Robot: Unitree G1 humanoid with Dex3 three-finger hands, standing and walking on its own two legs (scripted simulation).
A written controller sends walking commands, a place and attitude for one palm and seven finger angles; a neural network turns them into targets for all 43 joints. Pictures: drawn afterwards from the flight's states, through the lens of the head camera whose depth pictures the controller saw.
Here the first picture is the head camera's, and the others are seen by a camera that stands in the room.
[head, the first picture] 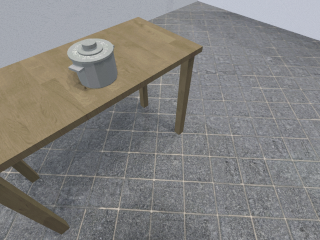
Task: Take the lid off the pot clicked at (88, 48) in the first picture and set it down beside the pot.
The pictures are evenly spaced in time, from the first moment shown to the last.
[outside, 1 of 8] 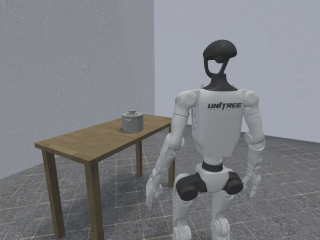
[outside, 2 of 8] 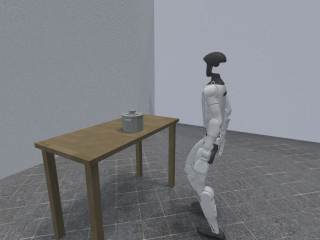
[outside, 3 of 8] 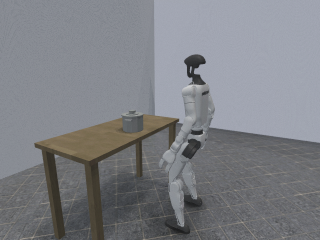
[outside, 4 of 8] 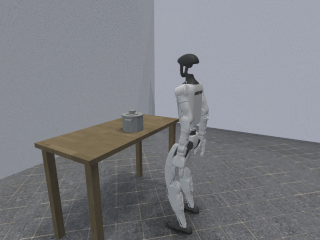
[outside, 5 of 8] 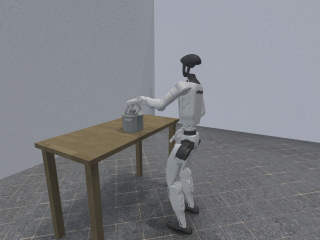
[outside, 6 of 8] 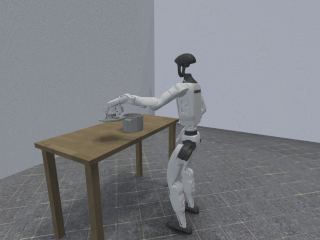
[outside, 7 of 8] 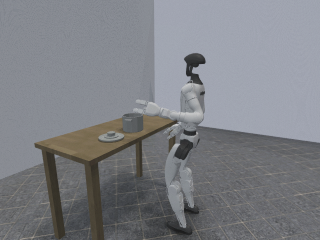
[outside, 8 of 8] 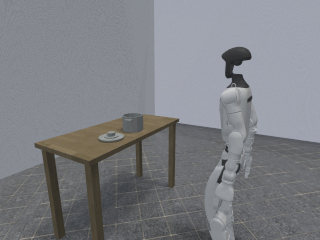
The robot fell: no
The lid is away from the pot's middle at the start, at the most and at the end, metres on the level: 0.00 0.26 0.25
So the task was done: yes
